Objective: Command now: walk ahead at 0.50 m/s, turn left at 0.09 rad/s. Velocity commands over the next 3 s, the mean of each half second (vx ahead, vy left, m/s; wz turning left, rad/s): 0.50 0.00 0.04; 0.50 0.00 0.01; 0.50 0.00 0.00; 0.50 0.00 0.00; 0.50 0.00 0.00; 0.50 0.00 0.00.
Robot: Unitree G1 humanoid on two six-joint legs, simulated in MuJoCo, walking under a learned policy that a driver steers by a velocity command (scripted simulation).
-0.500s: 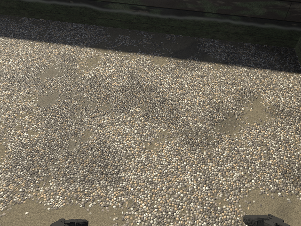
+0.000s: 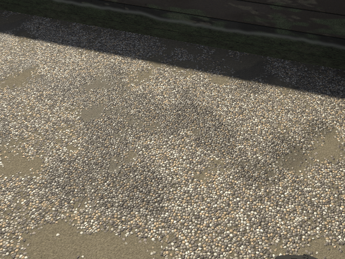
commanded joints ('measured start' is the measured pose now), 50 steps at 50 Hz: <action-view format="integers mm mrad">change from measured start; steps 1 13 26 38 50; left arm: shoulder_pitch -93 -46 -85 -70 -40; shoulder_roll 60 66 26 41 42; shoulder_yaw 17 22 10 12 10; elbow -98 -79 -101 -95 -84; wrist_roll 3 8 13 4 5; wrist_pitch -12 3 30 18 12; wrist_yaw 1 4 0 3 2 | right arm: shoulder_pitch -62 -52 -81 -71 -59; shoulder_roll -87 -87 -67 -71 -75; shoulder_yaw -21 -12 2 -4 -7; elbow -70 -63 -59 -56 -50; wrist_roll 12 8 16 6 10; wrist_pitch -12 -19 -13 -23 -17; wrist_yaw -9 -21 -23 -22 -29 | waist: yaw -17 0 -7 -3 0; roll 27 -15 13 -6 7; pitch -22 -70 -58 -42 -49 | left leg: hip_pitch -73 -103 -87 -75 -67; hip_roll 68 61 81 66 72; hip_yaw -19 -1 -33 25 18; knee -99 -28 -73 -32 -38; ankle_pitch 32 169 179 144 162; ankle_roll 39 51 66 42 47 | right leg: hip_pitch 48 132 93 64 67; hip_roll -74 -92 -55 -97 -83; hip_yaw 74 81 43 73 63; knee -112 -47 -20 -77 -60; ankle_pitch -50 151 59 57 61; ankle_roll -18 -30 6 -28 -24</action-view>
